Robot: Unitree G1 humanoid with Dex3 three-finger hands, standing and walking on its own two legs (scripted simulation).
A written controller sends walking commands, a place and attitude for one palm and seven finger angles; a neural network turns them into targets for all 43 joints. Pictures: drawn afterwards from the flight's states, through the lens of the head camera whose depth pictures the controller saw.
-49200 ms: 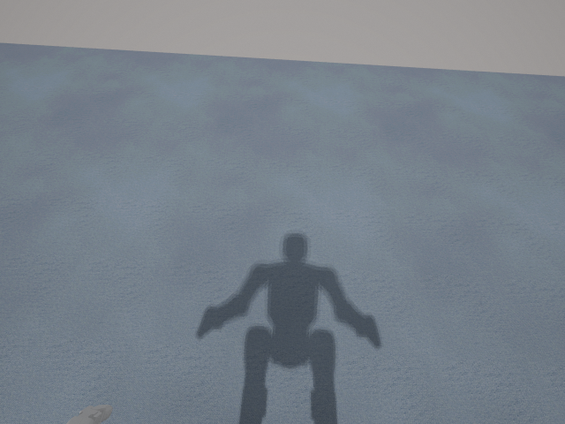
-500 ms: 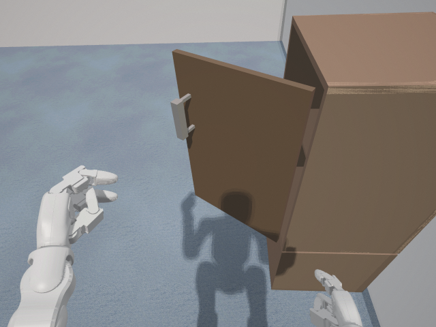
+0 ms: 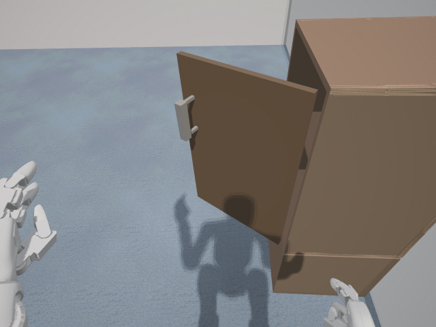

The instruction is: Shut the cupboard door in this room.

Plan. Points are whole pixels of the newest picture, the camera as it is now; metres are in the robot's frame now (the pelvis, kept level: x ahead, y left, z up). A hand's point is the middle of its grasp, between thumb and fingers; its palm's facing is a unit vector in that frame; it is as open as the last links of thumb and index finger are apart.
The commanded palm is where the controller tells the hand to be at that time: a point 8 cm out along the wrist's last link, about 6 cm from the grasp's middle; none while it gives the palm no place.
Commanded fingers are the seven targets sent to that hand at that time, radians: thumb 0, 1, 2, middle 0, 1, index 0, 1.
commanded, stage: draw the hand back to the body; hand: left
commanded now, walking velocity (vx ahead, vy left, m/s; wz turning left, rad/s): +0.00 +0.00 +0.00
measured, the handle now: (188, 117) +0.65 +0.18 +0.04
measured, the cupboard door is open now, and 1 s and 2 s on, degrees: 56 56 56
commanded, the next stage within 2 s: step back with the hand held close in 0.12 s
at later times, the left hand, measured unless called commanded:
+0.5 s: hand (52, 231) +0.20 +0.27 +0.15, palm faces +0.39 -0.78 -0.49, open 7.4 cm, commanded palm +0.14 +0.31 +0.17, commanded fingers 0.00 0.90 0.90 -0.20 -0.30 -0.20 -0.30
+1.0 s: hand (0, 283) +0.12 +0.29 +0.15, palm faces +0.48 -0.76 -0.45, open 7.4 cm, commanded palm +0.06 +0.32 +0.17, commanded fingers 0.00 0.90 0.90 -0.20 -0.30 -0.20 -0.30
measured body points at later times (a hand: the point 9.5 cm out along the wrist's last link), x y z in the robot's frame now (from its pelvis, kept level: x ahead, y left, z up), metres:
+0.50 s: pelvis -0.01 +0.01 +0.00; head +0.00 -0.01 +0.44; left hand +0.17 +0.31 +0.18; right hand +0.16 -0.24 -0.10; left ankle -0.01 +0.10 -0.74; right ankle -0.01 -0.11 -0.74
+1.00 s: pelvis -0.08 +0.02 -0.02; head -0.08 +0.03 +0.43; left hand +0.09 +0.33 +0.17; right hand +0.08 -0.22 -0.10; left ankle -0.01 +0.10 -0.74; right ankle -0.01 -0.10 -0.74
